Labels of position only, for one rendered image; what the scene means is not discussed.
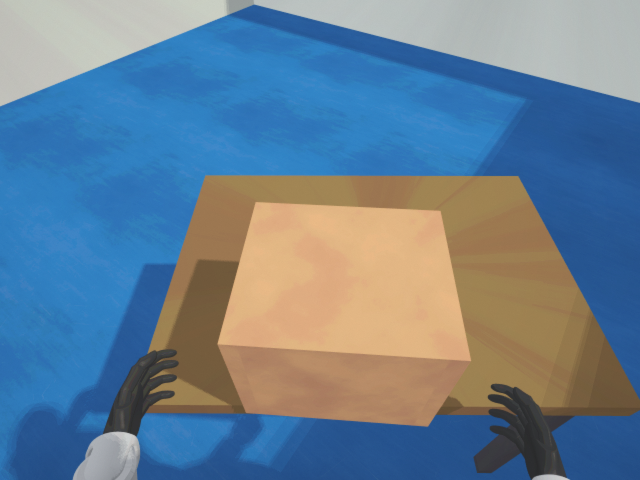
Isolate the robot left hand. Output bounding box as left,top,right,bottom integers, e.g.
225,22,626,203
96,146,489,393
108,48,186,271
103,349,179,437

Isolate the table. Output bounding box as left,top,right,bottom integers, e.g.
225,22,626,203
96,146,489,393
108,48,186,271
146,175,640,473

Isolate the robot left forearm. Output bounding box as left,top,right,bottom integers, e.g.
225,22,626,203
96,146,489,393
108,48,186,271
73,432,140,480

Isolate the carton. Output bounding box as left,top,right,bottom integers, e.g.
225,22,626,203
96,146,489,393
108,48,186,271
218,202,471,427

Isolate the robot right hand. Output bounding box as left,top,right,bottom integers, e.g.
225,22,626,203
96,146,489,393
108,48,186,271
488,384,567,480

